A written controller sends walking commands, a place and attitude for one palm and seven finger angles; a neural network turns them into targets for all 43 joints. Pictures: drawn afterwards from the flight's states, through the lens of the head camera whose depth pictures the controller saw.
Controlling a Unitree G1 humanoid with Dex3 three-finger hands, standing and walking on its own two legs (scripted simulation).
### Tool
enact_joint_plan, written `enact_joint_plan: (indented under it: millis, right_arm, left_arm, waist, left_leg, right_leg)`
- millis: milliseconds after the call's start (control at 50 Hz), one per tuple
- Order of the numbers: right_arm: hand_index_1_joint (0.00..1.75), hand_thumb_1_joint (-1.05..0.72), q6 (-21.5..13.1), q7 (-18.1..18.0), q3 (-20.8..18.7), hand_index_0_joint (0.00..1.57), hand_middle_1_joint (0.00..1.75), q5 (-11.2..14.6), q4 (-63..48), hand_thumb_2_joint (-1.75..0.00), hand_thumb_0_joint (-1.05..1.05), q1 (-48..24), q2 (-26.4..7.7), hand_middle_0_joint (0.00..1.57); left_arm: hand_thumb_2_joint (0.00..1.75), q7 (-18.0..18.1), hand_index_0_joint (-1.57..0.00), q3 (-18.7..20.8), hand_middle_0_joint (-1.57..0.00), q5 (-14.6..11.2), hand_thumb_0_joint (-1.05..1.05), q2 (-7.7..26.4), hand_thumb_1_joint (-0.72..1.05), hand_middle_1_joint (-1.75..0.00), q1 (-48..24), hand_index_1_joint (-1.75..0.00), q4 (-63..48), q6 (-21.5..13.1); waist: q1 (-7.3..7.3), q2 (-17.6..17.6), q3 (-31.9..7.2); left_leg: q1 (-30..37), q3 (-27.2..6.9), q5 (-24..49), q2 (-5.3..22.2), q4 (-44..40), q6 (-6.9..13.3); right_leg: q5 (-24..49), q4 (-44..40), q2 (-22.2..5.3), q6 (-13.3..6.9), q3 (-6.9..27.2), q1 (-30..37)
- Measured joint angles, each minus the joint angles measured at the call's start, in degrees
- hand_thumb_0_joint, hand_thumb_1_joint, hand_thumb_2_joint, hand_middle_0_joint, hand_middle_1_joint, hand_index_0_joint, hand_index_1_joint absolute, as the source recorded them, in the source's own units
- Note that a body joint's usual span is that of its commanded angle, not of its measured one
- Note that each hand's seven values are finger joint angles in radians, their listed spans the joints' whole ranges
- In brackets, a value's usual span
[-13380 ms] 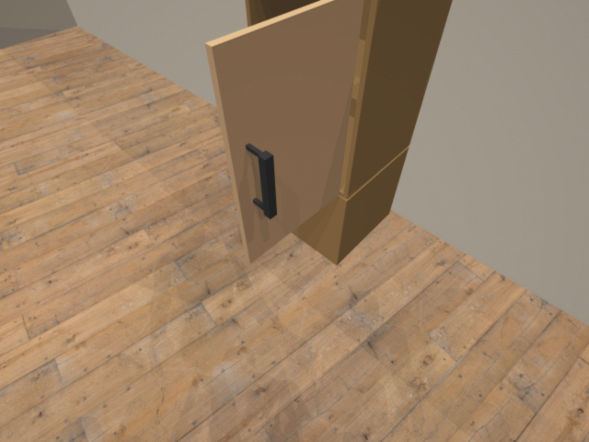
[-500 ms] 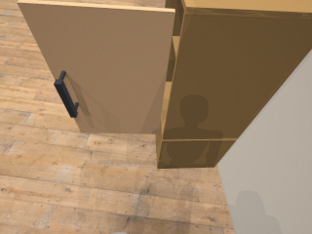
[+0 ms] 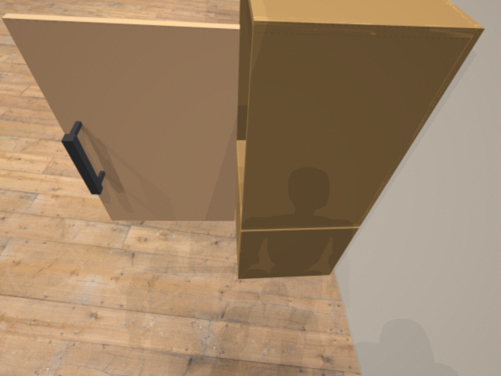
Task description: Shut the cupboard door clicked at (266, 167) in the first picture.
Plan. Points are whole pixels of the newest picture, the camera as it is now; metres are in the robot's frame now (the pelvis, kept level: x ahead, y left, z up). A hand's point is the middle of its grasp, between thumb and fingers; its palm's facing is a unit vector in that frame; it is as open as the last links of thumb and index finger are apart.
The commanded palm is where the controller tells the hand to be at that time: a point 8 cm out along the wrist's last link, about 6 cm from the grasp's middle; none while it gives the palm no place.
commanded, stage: come to a stop and stand still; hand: left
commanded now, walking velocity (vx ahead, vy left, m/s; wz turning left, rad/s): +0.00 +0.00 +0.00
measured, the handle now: (87, 159) +0.54 +0.41 -0.04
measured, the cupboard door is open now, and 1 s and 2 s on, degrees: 88 88 88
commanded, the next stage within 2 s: look again from close up in 0.06 s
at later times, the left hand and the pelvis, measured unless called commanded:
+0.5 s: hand out of the picture +0.00 +0.19 -0.17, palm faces +0.01 -0.98 -0.22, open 7.4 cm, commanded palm none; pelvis -0.01 +0.01 +0.00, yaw -1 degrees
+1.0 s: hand out of the picture -0.01 +0.20 -0.19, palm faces +0.12 -0.98 -0.17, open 7.4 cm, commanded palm none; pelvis +0.00 +0.03 -0.01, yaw +3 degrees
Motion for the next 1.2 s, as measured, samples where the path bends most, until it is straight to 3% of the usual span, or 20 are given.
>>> enact_joint_plan:
  millis: [180,240,340,820,900,980,1040,1060,1100,1140,1200]
  right_arm:
    - [0.3,-0.92,-0.42,-0.09,0.72,0.2,0.3,0.16,0.97,-0.9,0.01,1.16,0.8,0.2]
    - [0.3,-0.92,-0.89,0.35,0.41,0.2,0.3,0.12,-1.63,-0.9,0.01,1.47,-0.46,0.2]
    - [0.3,-0.92,-1.74,0.37,1.04,0.2,0.3,-0.17,-3.53,-0.9,0.01,3.15,-0.75,0.2]
    - [0.3,-0.91,-2.03,0.63,2.28,0.2,0.3,0.03,-0.36,-0.9,0.0,4.64,0.77,0.2]
    - [0.3,-0.91,-0.93,1.13,1.81,0.2,0.3,-0.2,-1.09,-0.9,0.0,5.09,0.4,0.2]
    - [0.3,-0.91,0.35,1.75,0.97,0.19,0.3,-0.28,-1.68,-0.9,0.0,5.21,-0.15,0.2]
    - [0.3,-0.91,0.06,2.23,0.52,0.19,0.3,0.02,-2.82,-0.9,0.01,4.27,-0.6,0.2]
    - [0.3,-0.91,-0.46,2.28,0.44,0.19,0.3,0.07,-3.43,-0.9,0.01,4.08,-0.84,0.2]
    - [0.3,-0.91,-1.71,2.1,0.18,0.19,0.3,-0.28,-4.74,-0.9,0.0,3.75,-1.33,0.2]
    - [0.3,-0.91,-1.96,1.8,0.06,0.19,0.3,-0.56,-5.71,-0.9,0.0,3.37,-1.45,0.2]
    - [0.3,-0.91,-2.27,1.31,0.39,0.19,0.3,-0.76,-6.29,-0.9,0.0,3.6,-0.96,0.2]
  left_arm:
    - [0.9,0.17,-0.2,-0.78,-0.2,0.14,0.01,-0.53,0.93,-0.3,1.28,-0.3,2.39,-0.7]
    - [0.9,0.89,-0.2,-1.55,-0.2,0.33,0.01,-1.56,0.92,-0.3,2.99,-0.3,1.83,-1.9]
    - [0.9,0.74,-0.2,-1.85,-0.2,0.32,0.01,-1.88,0.91,-0.3,4.46,-0.3,1.86,-1.69]
    - [0.9,-0.13,-0.2,-2.09,-0.2,0.39,0.01,-1.54,0.91,-0.3,5.78,-0.3,2.59,-1.05]
    - [0.9,-0.33,-0.2,-1.3,-0.2,0.71,0.01,-1.7,0.91,-0.3,6.13,-0.3,1.6,-0.93]
    - [0.9,-0.16,-0.2,0.18,-0.2,1.23,0.01,-1.44,0.91,-0.3,6.91,-0.3,0.05,-1.33]
    - [0.9,-0.25,-0.2,0.99,-0.2,1.5,0.01,-0.47,0.91,-0.3,7.6,-0.3,-0.36,-1.5]
    - [0.9,-0.32,-0.2,1.18,-0.2,1.47,0.01,-0.08,0.91,-0.3,7.91,-0.3,-0.36,-1.27]
    - [0.9,-0.48,-0.2,1.52,-0.2,1.25,0.01,0.63,0.91,-0.3,8.07,-0.3,-0.01,-0.15]
    - [0.9,-0.47,-0.2,1.8,-0.2,1.33,0.01,1.05,0.91,-0.3,7.64,-0.3,0.6,1.21]
    - [0.9,-0.75,-0.2,2.03,-0.2,1.51,0.01,1.42,0.91,-0.3,6.2,-0.3,0.76,1.44]
  waist:
    - [-0.1,1.73,-1.02]
    - [-0.77,3.81,-0.76]
    - [-1.2,4.42,-1.2]
    - [0.0,1.56,-1.01]
    - [0.04,1.77,-1.12]
    - [0.91,0.9,-0.99]
    - [1.55,-0.88,-0.17]
    - [1.54,-1.35,0.0]
    - [1.36,-2.02,0.15]
    - [1.2,-1.81,-0.19]
    - [0.51,-0.72,-0.96]
  left_leg:
    - [1.33,0.13,1.92,0.7,-2.69,-0.41]
    - [-0.83,0.31,-0.27,1.18,1.0,-0.03]
    - [-0.78,0.69,-0.5,-0.17,2.14,0.75]
    - [-0.41,1.42,1.23,-1.3,-0.27,1.38]
    - [-2.74,0.6,-1.82,-1.15,4.21,1.62]
    - [-7.96,1.33,-8.79,-0.98,14.81,1.59]
    - [-8.58,2.37,-7.5,-0.84,11.84,1.39]
    - [-7.62,2.79,-5.04,-0.82,8.16,1.35]
    - [-7.59,3.94,1.42,-1.62,7.49,2.49]
    - [-7.27,4.84,-0.79,-2.07,8.38,4.01]
    - [-4.87,5.11,-1.05,-2.72,4.51,4.79]
  right_leg:
    - [1.91,-4.33,0.8,-0.22,0.03,2.09]
    - [1.28,-1.97,1.19,-0.13,0.32,0.29]
    - [-0.49,1.37,-0.23,0.48,0.67,-0.6]
    - [0.21,1.18,-1.33,1.08,1.38,-1.36]
    - [-1.42,2.98,-1.45,1.09,0.19,-1.97]
    - [-2.64,3.16,-2.81,1.63,-1.49,-1.39]
    - [-3.52,3.57,-4.91,3.07,-1.8,-0.6]
    - [-4.46,4.85,-5.66,3.63,-1.79,-0.75]
    - [-9.92,12.8,-6.78,2.78,-0.86,-3.57]
    - [-14.69,25.6,-5.91,1.35,0.72,-8.88]
    - [-11.15,36.65,-5.27,0.53,-0.09,-15.11]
